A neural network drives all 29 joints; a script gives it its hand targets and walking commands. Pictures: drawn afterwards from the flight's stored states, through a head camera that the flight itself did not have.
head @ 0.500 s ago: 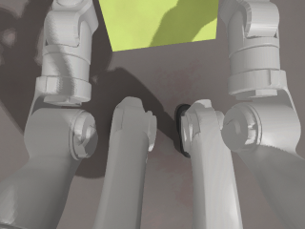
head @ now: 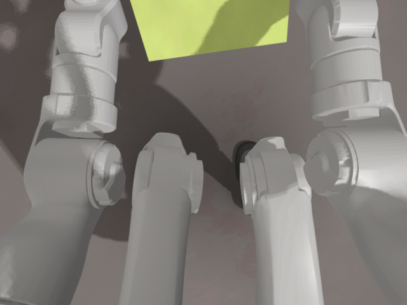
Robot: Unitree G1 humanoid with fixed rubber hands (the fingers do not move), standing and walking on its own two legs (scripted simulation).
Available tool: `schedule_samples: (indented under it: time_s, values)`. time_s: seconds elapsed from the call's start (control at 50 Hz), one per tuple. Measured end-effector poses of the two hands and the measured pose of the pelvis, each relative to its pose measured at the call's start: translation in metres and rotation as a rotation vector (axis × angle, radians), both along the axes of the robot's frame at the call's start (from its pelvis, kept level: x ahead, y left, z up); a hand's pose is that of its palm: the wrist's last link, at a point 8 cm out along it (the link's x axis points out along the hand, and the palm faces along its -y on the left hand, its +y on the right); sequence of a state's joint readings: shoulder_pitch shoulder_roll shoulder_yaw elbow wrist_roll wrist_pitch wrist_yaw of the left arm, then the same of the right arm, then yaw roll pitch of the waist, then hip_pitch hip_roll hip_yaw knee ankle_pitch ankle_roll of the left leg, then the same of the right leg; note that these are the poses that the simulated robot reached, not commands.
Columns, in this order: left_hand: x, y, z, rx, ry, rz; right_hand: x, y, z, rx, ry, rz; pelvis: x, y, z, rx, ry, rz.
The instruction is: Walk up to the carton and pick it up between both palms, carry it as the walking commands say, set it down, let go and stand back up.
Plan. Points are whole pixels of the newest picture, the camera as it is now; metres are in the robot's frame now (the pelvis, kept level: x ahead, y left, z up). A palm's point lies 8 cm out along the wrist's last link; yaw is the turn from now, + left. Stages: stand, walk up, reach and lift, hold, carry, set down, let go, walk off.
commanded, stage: set down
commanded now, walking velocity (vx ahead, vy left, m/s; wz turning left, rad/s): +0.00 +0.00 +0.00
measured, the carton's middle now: out of the picture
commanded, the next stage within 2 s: none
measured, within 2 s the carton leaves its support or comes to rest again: rests again in 1.30 s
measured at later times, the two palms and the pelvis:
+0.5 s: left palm out of the picture +0.57 +0.17 -0.21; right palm out of the picture +0.60 -0.13 -0.20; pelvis +0.03 -0.01 -0.03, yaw +0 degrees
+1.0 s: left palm out of the picture +0.58 +0.17 -0.21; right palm out of the picture +0.60 -0.13 -0.21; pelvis +0.03 -0.01 -0.04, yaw +0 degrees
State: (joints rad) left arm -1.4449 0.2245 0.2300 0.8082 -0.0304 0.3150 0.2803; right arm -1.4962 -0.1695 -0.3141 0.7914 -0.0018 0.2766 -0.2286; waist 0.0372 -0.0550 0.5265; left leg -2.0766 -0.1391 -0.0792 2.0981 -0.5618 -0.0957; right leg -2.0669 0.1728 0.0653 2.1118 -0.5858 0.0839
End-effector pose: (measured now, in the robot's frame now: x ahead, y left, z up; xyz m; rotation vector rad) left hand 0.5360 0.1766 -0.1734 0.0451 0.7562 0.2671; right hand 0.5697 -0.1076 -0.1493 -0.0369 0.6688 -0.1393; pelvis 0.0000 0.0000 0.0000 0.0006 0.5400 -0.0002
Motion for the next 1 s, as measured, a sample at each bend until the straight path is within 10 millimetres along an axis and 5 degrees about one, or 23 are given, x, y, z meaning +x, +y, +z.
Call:
schedule_samples:
  time_s: [0.42,1.0]
  values:
    - [0.035,-0.011,-0.03,-0.112,-0.061,-0.082,0.022,-0.025,-0.045,0.027,0.022,-0.006,0.025,-0.008,-0.031,0.017,0.015,-0.01]
    - [0.039,-0.004,-0.039,-0.133,-0.064,-0.121,0.03,-0.025,-0.057,0.092,-0.014,0.017,0.03,-0.01,-0.045,0.015,0.01,-0.004]
